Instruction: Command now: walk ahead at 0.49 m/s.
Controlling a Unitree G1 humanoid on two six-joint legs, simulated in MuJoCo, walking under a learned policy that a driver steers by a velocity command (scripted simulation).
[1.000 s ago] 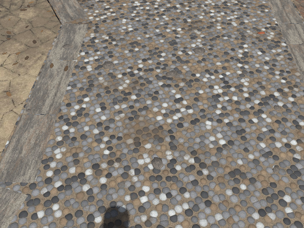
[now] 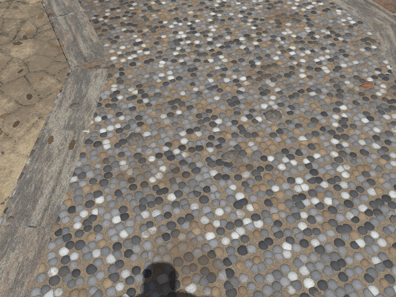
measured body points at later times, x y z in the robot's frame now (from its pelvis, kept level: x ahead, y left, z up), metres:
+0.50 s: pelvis +0.30 +0.07 +0.00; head +0.32 +0.08 +0.44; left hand +0.34 +0.34 -0.15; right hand +0.40 -0.19 -0.13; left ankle +0.35 +0.15 -0.74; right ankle +0.21 -0.08 -0.64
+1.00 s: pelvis +0.58 +0.00 -0.02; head +0.62 -0.01 +0.42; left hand +0.79 +0.22 -0.13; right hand +0.56 -0.28 -0.16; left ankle +0.43 +0.17 -0.65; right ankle +0.65 -0.09 -0.74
